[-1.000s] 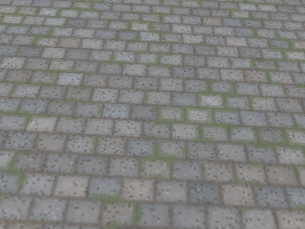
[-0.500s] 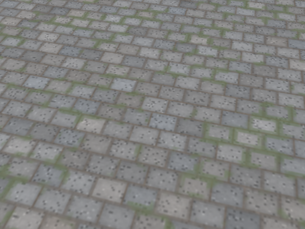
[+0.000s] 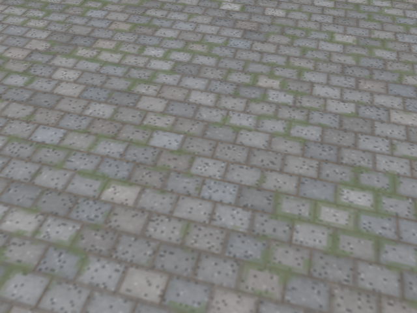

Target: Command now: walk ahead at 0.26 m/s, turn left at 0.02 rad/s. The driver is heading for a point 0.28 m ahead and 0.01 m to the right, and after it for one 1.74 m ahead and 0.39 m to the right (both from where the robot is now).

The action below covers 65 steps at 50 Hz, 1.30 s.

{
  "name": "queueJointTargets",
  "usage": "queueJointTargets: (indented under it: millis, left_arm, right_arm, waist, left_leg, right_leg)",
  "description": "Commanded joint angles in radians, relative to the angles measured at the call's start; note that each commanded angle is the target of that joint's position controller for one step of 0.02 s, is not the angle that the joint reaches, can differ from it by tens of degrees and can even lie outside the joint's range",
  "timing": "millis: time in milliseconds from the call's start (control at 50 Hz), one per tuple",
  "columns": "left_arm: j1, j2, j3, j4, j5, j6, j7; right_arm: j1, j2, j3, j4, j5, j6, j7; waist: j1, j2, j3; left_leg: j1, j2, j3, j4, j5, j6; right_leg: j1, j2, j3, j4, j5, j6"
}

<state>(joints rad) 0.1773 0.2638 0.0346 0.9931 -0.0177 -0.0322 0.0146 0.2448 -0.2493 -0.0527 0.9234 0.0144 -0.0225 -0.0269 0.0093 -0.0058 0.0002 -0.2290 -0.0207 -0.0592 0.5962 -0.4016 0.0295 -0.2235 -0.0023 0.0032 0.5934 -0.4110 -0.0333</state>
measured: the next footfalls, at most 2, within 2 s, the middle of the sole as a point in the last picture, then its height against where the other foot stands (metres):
right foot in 0.48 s outside the picture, level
left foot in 1.12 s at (254, 262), level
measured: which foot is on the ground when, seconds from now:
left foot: down 0.00-0.48, up 0.50-1.00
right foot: down 0.00-0.16, up 0.18-0.46, down 0.48-1.00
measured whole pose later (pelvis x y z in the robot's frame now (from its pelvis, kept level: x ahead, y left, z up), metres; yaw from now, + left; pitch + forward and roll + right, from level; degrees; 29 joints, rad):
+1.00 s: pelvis +0.44 -0.16 +0.01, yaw -19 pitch +3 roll +0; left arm 0.39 0.27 0.04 0.86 -0.01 -0.06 0.02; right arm 0.07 -0.28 -0.05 0.74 0.00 -0.12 0.03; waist 0.08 0.04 -0.01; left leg -0.64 0.06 -0.02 0.52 0.13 0.00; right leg 0.03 0.13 0.13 0.24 -0.30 -0.13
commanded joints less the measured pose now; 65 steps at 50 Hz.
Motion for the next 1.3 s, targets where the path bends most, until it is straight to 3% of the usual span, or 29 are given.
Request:
queueJointTargets:
  millis: [20, 100, 160, 180, 200, 240, 280, 320, 360, 440, 480, 500, 520, 540, 560, 580, 620, 660, 840, 1000, 1060, 1100, 1120, 1140, 1160, 1180, 1220, 1240, 1300]
  left_arm:
    - [-0.012, 0.121, 0.025, -0.044, -0.009, -0.048, -0.004]
    - [0.022, 0.122, 0.023, -0.048, -0.014, -0.079, -0.019]
    - [0.022, 0.121, 0.026, -0.061, -0.011, -0.105, -0.035]
    - [-0.067, 0.098, 0.018, -0.096, -0.008, -0.114, -0.046]
    - [-0.165, 0.078, 0.008, -0.138, -0.011, -0.12, -0.053]
    - [-0.232, 0.073, 0.004, -0.181, -0.054, -0.102, -0.052]
    - [-0.203, 0.048, -0.006, -0.206, -0.047, -0.085, -0.054]
    - [-0.159, 0.05, -0.013, -0.219, -0.011, -0.068, -0.065]
    - [-0.14, 0.034, -0.02, -0.221, 0.007, -0.055, -0.079]
    - [-0.068, 0.114, 0.02, -0.238, -0.001, -0.026, -0.063]
    - [0.171, 0.184, 0.074, -0.176, -0.013, -0.008, -0.056]
    - [0.277, 0.278, 0.1, -0.157, -0.017, 0.001, -0.039]
    - [0.238, 0.322, 0.088, -0.189, -0.006, -0.012, -0.053]
    - [0.206, 0.242, 0.072, -0.204, -0.008, -0.029, -0.059]
    - [0.165, 0.206, 0.063, -0.205, 0.001, -0.045, -0.061]
    - [0.091, 0.195, 0.057, -0.229, 0.008, -0.054, -0.063]
    - [-0.009, 0.168, 0.05, -0.264, 0.037, -0.058, -0.059]
    - [-0.013, 0.141, 0.044, -0.272, 0.026, -0.062, -0.05]
    - [0.18, 0.159, 0.042, -0.199, 0.007, -0.053, 0.0]
    - [0.328, 0.146, 0.038, -0.135, 0.011, -0.02, 0.012]
    - [0.3, 0.165, 0.041, -0.146, 0.012, -0.008, 0.015]
    - [0.233, 0.179, 0.036, -0.166, 0.018, -0.007, 0.008]
    - [0.196, 0.148, 0.023, -0.197, 0.034, -0.018, 0.003]
    - [0.381, 0.022, -0.01, -0.174, 0.029, -0.036, -0.011]
    - [0.32, 0.141, 0.01, -0.168, 0.009, -0.054, -0.015]
    - [0.194, 0.179, 0.025, -0.212, -0.018, -0.065, -0.02]
    - [0.098, 0.149, 0.026, -0.235, 0.0, -0.072, -0.018]
    - [0.119, 0.131, 0.027, -0.234, 0.004, -0.064, -0.019]
    - [0.153, 0.072, 0.015, -0.233, 0.01, -0.042, -0.015]
  right_arm:
    - [-0.025, -0.116, -0.024, -0.054, 0.011, -0.055, 0.006]
    - [0.0, -0.104, -0.02, -0.062, 0.017, -0.092, 0.024]
    - [0.14, -0.142, -0.037, -0.024, 0.02, -0.114, 0.038]
    - [0.293, -0.188, -0.057, 0.02, 0.016, -0.113, 0.039]
    - [0.43, -0.196, -0.061, 0.056, -0.001, -0.104, 0.042]
    - [0.374, -0.111, -0.028, 0.049, -0.016, -0.087, 0.032]
    - [0.231, -0.069, -0.004, 0.017, -0.012, -0.07, 0.022]
    - [0.033, -0.109, -0.004, -0.039, -0.012, -0.062, 0.007]
    - [0.04, -0.186, -0.027, -0.034, -0.009, -0.075, -0.004]
    - [0.096, -0.206, -0.043, -0.007, 0.006, -0.072, 0.002]
    - [0.108, -0.187, -0.037, -0.026, -0.015, -0.05, -0.004]
    - [0.125, -0.118, -0.015, -0.064, -0.046, -0.051, -0.007]
    - [0.245, 0.013, 0.023, -0.099, -0.033, -0.081, 0.006]
    - [0.118, -0.099, 0.001, -0.116, 0.01, -0.109, 0.013]
    - [0.044, -0.148, -0.012, -0.14, 0.035, -0.122, 0.017]
    - [0.01, -0.155, -0.012, -0.145, 0.015, -0.126, 0.007]
    - [0.027, -0.164, -0.026, -0.145, -0.012, -0.107, -0.003]
    - [0.039, -0.151, -0.029, -0.143, -0.021, -0.086, -0.003]
    - [-0.208, -0.114, -0.023, -0.222, -0.024, -0.098, 0.017]
    - [-0.399, -0.083, 0.004, -0.315, -0.008, -0.126, 0.071]
    - [-0.322, -0.11, -0.005, -0.31, -0.007, -0.129, 0.075]
    - [-0.06, -0.181, -0.035, -0.254, -0.009, -0.127, 0.059]
    - [0.15, -0.244, -0.047, -0.218, -0.031, -0.122, 0.044]
    - [0.211, -0.274, -0.058, -0.18, -0.024, -0.111, 0.048]
    - [0.224, -0.171, -0.039, -0.172, 0.001, -0.103, 0.044]
    - [0.125, -0.147, -0.028, -0.185, 0.003, -0.094, 0.035]
    - [0.019, -0.123, -0.017, -0.198, -0.016, -0.088, 0.04]
    - [0.005, -0.11, -0.01, -0.197, -0.027, -0.09, 0.043]
    - [-0.011, -0.12, -0.014, -0.18, -0.009, -0.101, 0.053]
  waist:
    - [0.006, 0.004, 0.114]
    - [0.001, -0.009, 0.092]
    - [-0.042, 0.061, 0.003]
    - [-0.12, 0.151, -0.045]
    - [-0.198, 0.259, -0.029]
    - [-0.161, 0.121, 0.086]
    - [-0.083, 0.068, 0.135]
    - [-0.01, 0.1, 0.144]
    - [-0.01, 0.112, 0.075]
    - [0.048, 0.114, 0.018]
    - [0.16, 0.077, -0.109]
    - [0.161, -0.162, -0.155]
    - [0.04, -0.353, -0.318]
    - [0.089, -0.196, -0.226]
    - [0.077, -0.119, -0.101]
    - [0.044, -0.008, -0.053]
    - [-0.032, -0.043, -0.028]
    - [-0.048, -0.066, -0.016]
    - [0.064, -0.047, 0.03]
    - [0.125, -0.05, 0.071]
    - [0.057, -0.095, 0.008]
    - [-0.095, -0.121, -0.162]
    - [-0.175, -0.033, -0.317]
    - [-0.092, 0.271, -0.448]
    - [-0.143, 0.163, -0.398]
    - [-0.127, 0.111, -0.203]
    - [-0.062, -0.009, -0.027]
    - [-0.025, 0.018, -0.012]
    - [0.019, 0.068, 0.0]
  left_leg:
    - [-0.134, 0.063, -0.101, -0.142, -0.229, 0.085]
    - [-0.102, 0.049, -0.106, -0.093, -0.1, 0.112]
    - [0.105, 0.077, -0.157, -0.02, 0.316, 0.134]
    - [0.36, 0.153, -0.294, -0.091, 0.422, 0.184]
    - [0.535, 0.338, -0.539, -0.214, 0.565, 0.276]
    - [0.581, 0.432, -0.506, -0.202, 0.557, 0.282]
    - [0.432, 0.399, -0.329, -0.316, 0.465, 0.19]
    - [0.123, 0.281, -0.112, -0.449, 0.376, 0.122]
    - [-0.04, 0.194, 0.059, -0.514, 0.332, 0.089]
    - [0.166, 0.255, 0.14, -0.313, 0.762, 0.043]
    - [0.096, 0.215, 0.185, 0.062, 0.877, -0.001]
    - [-0.127, 0.134, 0.206, 0.451, 0.414, -0.049]
    - [-0.398, -0.037, 0.039, 0.741, -0.19, -0.068]
    - [-0.496, 0.0, -0.068, 0.837, -0.137, -0.036]
    - [-0.553, 0.047, -0.048, 0.807, -0.028, 0.0]
    - [-0.491, 0.096, -0.048, 0.729, 0.066, 0.016]
    - [-0.361, 0.152, -0.064, 0.614, 0.146, 0.023]
    - [-0.341, 0.162, -0.049, 0.533, 0.183, 0.005]
    - [-0.462, 0.118, 0.002, 0.069, 0.613, -0.06]
    - [-0.574, 0.059, 0.059, -0.111, 0.465, -0.008]
    - [-0.368, -0.011, 0.109, -0.14, 0.352, 0.038]
    - [0.036, 0.004, 0.09, -0.151, 0.428, 0.114]
    - [0.378, 0.191, -0.114, -0.101, 0.483, 0.19]
    - [0.752, 0.449, -0.573, -0.121, 0.437, 0.374]
    - [0.708, 0.426, -0.638, -0.207, 0.295, 0.345]
    - [0.542, 0.385, -0.466, -0.251, 0.284, 0.287]
    - [0.253, 0.293, -0.297, -0.336, 0.416, 0.241]
    - [0.177, 0.262, -0.248, -0.376, 0.445, 0.235]
    - [0.062, 0.23, -0.146, -0.445, 0.509, 0.242]
  right_leg:
    - [-0.063, -0.08, 0.14, -0.152, -0.245, -0.099]
    - [-0.043, -0.076, 0.171, -0.117, -0.109, -0.128]
    - [-0.138, -0.019, 0.09, 0.117, 0.29, -0.099]
    - [-0.374, 0.035, 0.011, 0.319, 0.421, -0.056]
    - [-0.664, 0.055, 0.016, 0.59, -0.017, -0.03]
    - [-0.969, -0.002, 0.143, 0.825, -0.27, -0.067]
    - [-0.929, -0.085, 0.16, 0.682, -0.134, -0.063]
    - [-0.602, -0.105, 0.052, 0.411, 0.125, -0.007]
    - [-0.232, -0.063, -0.05, 0.209, 0.363, 0.023]
    - [-0.123, 0.011, -0.086, 0.085, 0.316, -0.045]
    - [0.175, 0.077, -0.098, 0.074, 0.276, -0.095]
    - [0.351, -0.091, 0.218, 0.016, 0.194, -0.154]
    - [0.521, -0.301, 0.843, -0.27, -0.17, -0.327]
    - [0.451, -0.31, 0.921, -0.403, -0.275, -0.286]
    - [0.328, -0.296, 0.784, -0.394, -0.252, -0.243]
    - [0.179, -0.258, 0.666, -0.382, -0.127, -0.218]
    - [-0.016, -0.175, 0.499, -0.399, 0.007, -0.201]
    - [-0.063, -0.144, 0.412, -0.432, 0.074, -0.212]
    - [0.071, -0.113, 0.245, -0.445, 0.32, -0.132]
    - [0.372, -0.183, 0.267, -0.316, 0.649, -0.141]
    - [0.371, -0.18, 0.25, -0.211, 1.026, -0.133]
    - [0.26, -0.136, 0.213, 0.051, 1.233, -0.101]
    - [0.041, -0.073, 0.193, 0.326, 0.936, -0.081]
    - [-0.358, 0.115, 0.134, 0.71, -0.057, 0.002]
    - [-0.476, 0.076, 0.206, 0.799, -0.153, -0.007]
    - [-0.537, 0.01, 0.174, 0.777, -0.067, -0.007]
    - [-0.495, -0.058, 0.097, 0.659, 0.047, 0.005]
    - [-0.446, -0.083, 0.093, 0.628, 0.069, 0.01]
    - [-0.4, -0.119, 0.064, 0.495, 0.11, 0.04]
